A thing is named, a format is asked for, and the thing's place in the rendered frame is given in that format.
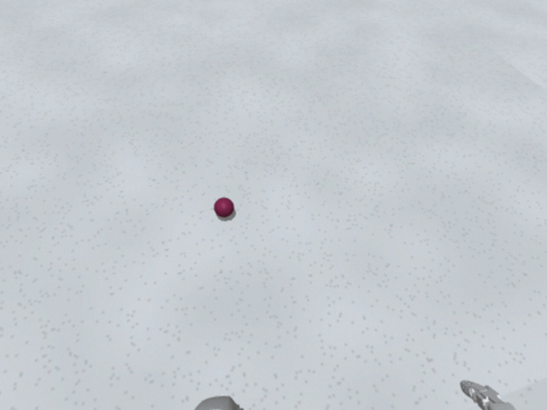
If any right robot hand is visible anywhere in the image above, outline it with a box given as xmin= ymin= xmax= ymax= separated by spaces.
xmin=460 ymin=380 xmax=516 ymax=410

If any ball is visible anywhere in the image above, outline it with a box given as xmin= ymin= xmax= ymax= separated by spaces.
xmin=214 ymin=197 xmax=234 ymax=217

